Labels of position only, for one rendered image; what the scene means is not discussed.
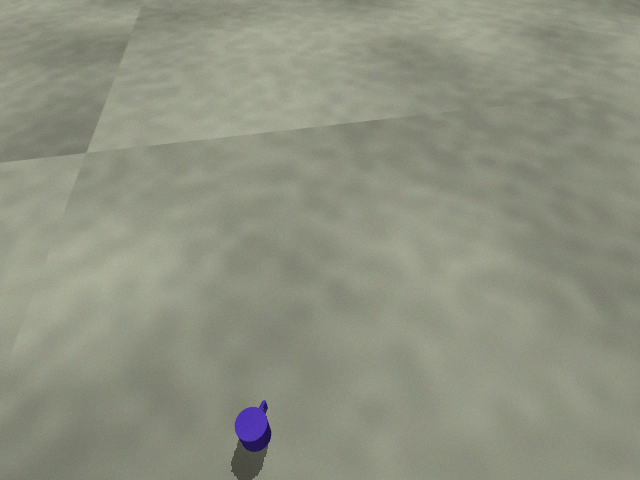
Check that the mug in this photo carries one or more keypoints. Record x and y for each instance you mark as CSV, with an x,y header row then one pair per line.
x,y
252,428

